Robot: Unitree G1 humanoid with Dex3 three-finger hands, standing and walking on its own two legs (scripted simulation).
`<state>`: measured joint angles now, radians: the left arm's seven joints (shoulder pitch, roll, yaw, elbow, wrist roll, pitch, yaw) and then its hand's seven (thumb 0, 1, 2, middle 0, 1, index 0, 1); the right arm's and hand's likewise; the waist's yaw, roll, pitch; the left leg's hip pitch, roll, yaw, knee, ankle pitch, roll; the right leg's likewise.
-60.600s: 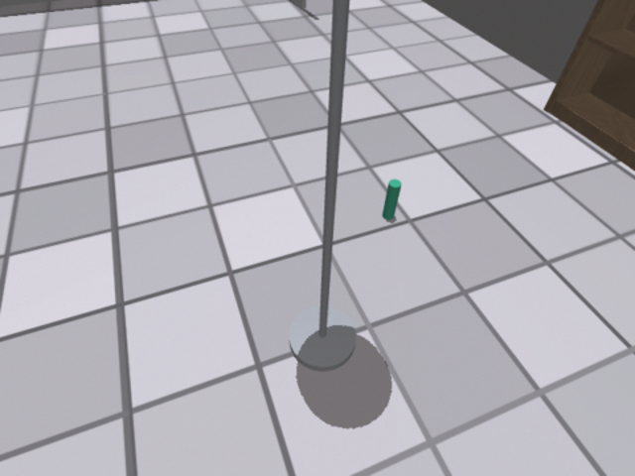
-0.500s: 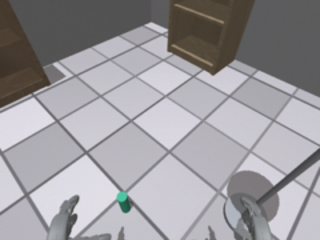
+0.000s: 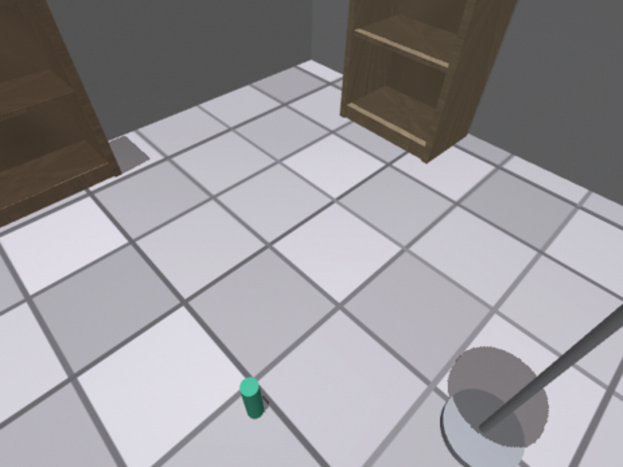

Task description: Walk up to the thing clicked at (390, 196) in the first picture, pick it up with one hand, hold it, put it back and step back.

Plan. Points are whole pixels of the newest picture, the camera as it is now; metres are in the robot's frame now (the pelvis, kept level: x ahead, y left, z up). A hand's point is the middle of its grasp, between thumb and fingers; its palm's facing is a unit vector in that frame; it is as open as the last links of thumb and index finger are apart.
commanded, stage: stand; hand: left
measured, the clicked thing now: (252, 399) +0.43 +0.17 -0.67
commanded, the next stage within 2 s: step back in 1.74 s
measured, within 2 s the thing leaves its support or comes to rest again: neither
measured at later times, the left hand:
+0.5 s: hand out of the picture +0.03 +0.24 -0.14, palm faces -0.01 -0.94 -0.35, open 7.4 cm
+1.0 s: hand out of the picture +0.08 +0.23 -0.14, palm faces -0.02 -0.94 -0.34, open 7.4 cm
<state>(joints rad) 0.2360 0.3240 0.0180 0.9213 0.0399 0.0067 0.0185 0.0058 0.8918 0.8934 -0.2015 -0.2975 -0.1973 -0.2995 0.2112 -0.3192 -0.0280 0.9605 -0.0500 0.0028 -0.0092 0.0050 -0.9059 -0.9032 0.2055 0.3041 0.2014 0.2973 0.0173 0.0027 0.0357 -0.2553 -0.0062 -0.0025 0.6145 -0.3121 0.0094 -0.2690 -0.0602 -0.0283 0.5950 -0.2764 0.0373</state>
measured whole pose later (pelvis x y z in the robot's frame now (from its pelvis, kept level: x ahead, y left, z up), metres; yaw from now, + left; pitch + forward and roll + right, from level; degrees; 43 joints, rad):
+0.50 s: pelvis -0.01 -0.01 +0.02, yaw +0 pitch -4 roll +0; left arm 0.17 0.32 0.00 1.14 0.03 -0.01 0.01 0.00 0.90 0.90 -0.20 -0.30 -0.20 -0.30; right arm 0.17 -0.32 -0.01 1.12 -0.03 0.01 0.00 0.00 -0.91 -0.90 0.21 0.30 0.20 0.30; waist 0.01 0.02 0.05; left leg -0.14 0.00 -0.01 0.39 -0.19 0.00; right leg -0.16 -0.05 -0.04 0.40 -0.16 0.03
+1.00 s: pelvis +0.01 -0.01 +0.02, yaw -1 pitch -3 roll +0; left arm 0.11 0.32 0.01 1.16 0.02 -0.01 0.00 0.00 0.90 0.90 -0.20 -0.30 -0.20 -0.30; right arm 0.13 -0.33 0.00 1.14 -0.02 0.00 0.00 0.00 -0.91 -0.90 0.21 0.30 0.20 0.30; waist 0.01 0.02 0.06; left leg -0.10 0.01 0.00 0.34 -0.18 -0.01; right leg -0.13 -0.04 -0.03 0.35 -0.16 0.02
